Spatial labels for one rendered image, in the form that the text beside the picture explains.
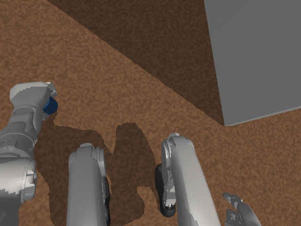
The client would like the left robot hand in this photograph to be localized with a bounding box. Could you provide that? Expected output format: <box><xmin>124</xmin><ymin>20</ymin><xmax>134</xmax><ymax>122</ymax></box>
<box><xmin>9</xmin><ymin>81</ymin><xmax>57</xmax><ymax>121</ymax></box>

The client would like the tin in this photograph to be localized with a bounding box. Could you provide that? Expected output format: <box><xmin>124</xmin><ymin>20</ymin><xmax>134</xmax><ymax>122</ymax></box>
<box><xmin>43</xmin><ymin>97</ymin><xmax>58</xmax><ymax>115</ymax></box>

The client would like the left robot arm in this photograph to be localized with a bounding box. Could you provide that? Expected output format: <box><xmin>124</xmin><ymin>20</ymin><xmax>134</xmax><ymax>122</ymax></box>
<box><xmin>0</xmin><ymin>104</ymin><xmax>43</xmax><ymax>226</ymax></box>

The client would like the right robot foot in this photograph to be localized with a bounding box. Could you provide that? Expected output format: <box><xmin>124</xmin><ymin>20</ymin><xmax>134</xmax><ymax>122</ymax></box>
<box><xmin>155</xmin><ymin>164</ymin><xmax>176</xmax><ymax>218</ymax></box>

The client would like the right robot hand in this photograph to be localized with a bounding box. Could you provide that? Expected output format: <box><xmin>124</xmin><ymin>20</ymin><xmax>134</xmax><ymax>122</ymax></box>
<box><xmin>222</xmin><ymin>193</ymin><xmax>261</xmax><ymax>226</ymax></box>

